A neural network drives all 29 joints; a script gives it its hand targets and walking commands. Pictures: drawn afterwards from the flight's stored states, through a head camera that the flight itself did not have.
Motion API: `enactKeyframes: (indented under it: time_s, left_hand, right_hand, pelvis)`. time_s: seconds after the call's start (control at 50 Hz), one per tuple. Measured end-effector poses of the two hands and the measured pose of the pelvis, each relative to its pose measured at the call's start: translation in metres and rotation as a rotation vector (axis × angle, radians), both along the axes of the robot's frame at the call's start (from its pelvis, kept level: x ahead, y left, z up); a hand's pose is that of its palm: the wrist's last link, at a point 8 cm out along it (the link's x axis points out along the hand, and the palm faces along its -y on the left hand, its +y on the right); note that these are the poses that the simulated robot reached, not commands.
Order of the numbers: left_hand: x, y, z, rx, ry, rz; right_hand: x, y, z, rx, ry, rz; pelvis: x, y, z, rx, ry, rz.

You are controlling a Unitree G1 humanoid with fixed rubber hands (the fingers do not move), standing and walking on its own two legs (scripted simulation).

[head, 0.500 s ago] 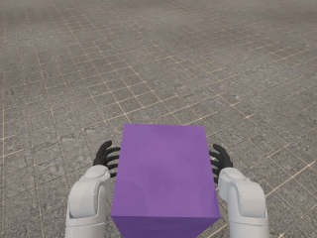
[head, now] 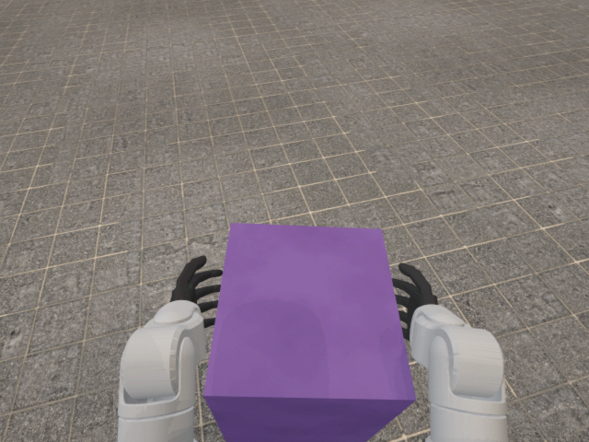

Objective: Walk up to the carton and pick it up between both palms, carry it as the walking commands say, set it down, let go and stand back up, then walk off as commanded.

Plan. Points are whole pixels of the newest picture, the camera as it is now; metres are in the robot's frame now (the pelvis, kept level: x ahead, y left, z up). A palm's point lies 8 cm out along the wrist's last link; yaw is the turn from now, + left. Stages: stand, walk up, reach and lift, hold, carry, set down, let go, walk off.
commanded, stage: carry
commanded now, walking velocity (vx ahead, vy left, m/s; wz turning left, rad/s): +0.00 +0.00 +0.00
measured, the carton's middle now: (300, 340) +0.27 +0.01 +0.00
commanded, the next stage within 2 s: none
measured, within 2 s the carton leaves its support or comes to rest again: neither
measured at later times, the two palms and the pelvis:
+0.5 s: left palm (166, 213) +0.44 +0.21 +0.09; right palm (355, 205) +0.45 -0.08 +0.09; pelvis +0.16 +0.05 +0.01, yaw +1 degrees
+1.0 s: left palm (174, 162) +0.57 +0.23 +0.08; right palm (335, 157) +0.58 -0.06 +0.08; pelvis +0.30 +0.07 +0.01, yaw +3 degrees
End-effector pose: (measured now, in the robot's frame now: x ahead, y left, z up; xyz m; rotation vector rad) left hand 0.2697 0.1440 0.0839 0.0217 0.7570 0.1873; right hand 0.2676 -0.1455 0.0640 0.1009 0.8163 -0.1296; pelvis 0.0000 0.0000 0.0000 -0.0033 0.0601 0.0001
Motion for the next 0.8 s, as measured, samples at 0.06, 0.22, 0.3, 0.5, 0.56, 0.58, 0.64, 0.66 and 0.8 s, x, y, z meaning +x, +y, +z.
enactKeyframes:
  time_s: [0.06,0.22,0.3,0.5,0.56,0.58,0.64,0.66,0.8]
  left_hand:
    - [0.024,0.006,0.002,-0.002,0.0,0.015]
    - [0.084,0.021,0.0,-0.045,-0.03,0.002]
    - [0.107,0.027,0.002,-0.046,-0.006,-0.004]
    - [0.168,0.063,0.007,-0.041,-0.089,0.021]
    - [0.185,0.072,-0.004,-0.07,-0.074,0.042]
    - [0.191,0.072,-0.009,-0.073,-0.057,0.041]
    - [0.208,0.07,-0.025,-0.063,-0.008,0.038]
    - [0.212,0.069,-0.027,-0.054,-0.004,0.037]
    - [0.254,0.067,-0.021,0.0,0.03,-0.001]
  right_hand:
    - [0.025,0.006,0.0,-0.004,0.0,0.015]
    - [0.083,0.021,0.012,-0.043,-0.03,-0.002]
    - [0.104,0.027,0.015,-0.049,-0.005,-0.002]
    - [0.179,0.063,0.026,-0.053,-0.09,0.027]
    - [0.198,0.071,0.017,-0.091,-0.076,0.059]
    - [0.204,0.072,0.013,-0.102,-0.059,0.065]
    - [0.221,0.07,-0.004,-0.098,-0.01,0.064]
    - [0.226,0.069,-0.008,-0.084,-0.006,0.059]
    - [0.257,0.067,-0.017,-0.024,0.026,0.018]
  pelvis:
    - [0.021,0.002,0.003,0.004,0.011,0.013]
    - [0.074,0.019,0.004,-0.002,0.045,-0.002]
    - [0.099,0.025,0.012,-0.015,0.046,-0.007]
    - [0.165,0.05,0.009,-0.06,0.035,0.016]
    - [0.186,0.054,0.003,-0.039,0.026,0.002]
    - [0.193,0.054,0.002,-0.033,0.021,0.006]
    - [0.211,0.055,-0.004,-0.008,0.01,0.018]
    - [0.217,0.055,-0.007,-0.001,0.004,0.024]
    - [0.256,0.062,-0.002,-0.015,0.035,0.042]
